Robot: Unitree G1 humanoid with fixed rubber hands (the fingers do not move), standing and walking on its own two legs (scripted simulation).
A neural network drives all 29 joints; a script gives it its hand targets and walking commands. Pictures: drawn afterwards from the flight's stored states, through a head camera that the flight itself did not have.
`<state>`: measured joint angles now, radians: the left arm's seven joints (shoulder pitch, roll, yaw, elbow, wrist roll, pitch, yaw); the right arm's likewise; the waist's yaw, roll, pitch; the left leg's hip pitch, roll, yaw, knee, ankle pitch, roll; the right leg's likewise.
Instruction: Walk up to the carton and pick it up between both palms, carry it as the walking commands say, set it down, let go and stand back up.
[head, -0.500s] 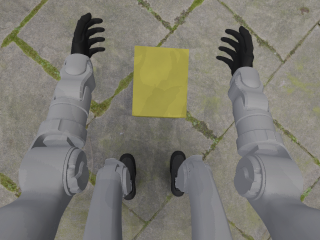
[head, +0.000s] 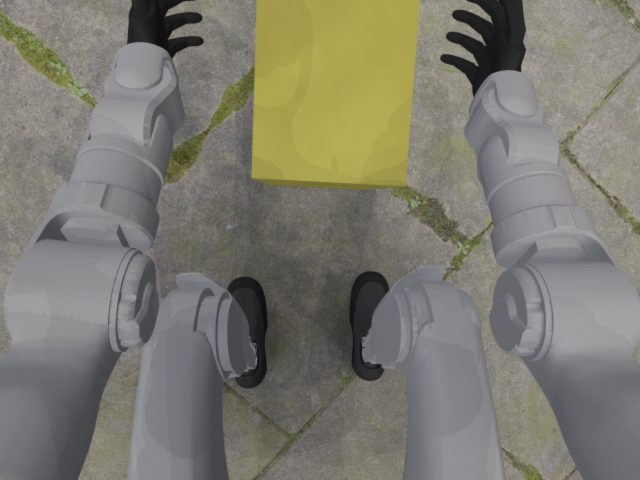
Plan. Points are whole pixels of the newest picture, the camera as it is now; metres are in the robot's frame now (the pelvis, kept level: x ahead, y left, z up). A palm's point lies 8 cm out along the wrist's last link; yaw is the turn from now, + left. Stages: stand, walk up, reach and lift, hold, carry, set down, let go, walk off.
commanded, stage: reach and lift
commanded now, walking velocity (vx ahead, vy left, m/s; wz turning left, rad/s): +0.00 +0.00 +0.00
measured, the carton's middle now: (324, 107) +0.52 -0.03 -0.31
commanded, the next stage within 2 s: none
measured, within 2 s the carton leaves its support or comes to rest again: leaves its support in 1.70 s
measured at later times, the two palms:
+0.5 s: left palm (194, 75) +0.55 +0.14 -0.27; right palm (461, 94) +0.53 -0.21 -0.26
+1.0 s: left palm (205, 84) +0.54 +0.13 -0.25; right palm (435, 97) +0.52 -0.17 -0.25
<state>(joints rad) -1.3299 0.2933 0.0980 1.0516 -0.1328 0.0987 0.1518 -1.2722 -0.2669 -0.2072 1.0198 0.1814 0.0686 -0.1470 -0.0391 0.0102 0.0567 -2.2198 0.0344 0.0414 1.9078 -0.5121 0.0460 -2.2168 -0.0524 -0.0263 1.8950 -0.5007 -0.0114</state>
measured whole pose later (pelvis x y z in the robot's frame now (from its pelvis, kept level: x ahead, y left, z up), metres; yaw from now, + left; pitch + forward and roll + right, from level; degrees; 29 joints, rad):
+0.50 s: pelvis -0.01 -0.01 -0.07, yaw +0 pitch +34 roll +0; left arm -1.57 0.43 -0.08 1.15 -0.31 0.04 0.15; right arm -1.54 -0.40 0.01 1.15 0.39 0.02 -0.16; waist -0.05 -0.01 0.52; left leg -2.22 0.05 0.03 2.19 -0.55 0.04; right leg -2.23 -0.04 -0.03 2.17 -0.53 -0.03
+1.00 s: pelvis -0.01 -0.01 -0.07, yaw +0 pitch +36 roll +0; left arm -1.54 0.33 -0.02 1.23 -0.25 0.02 0.13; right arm -1.52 -0.28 -0.03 1.22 0.30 0.01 -0.17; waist -0.03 -0.01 0.40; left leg -2.25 0.05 0.02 2.16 -0.54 0.03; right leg -2.26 -0.04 -0.04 2.15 -0.52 -0.03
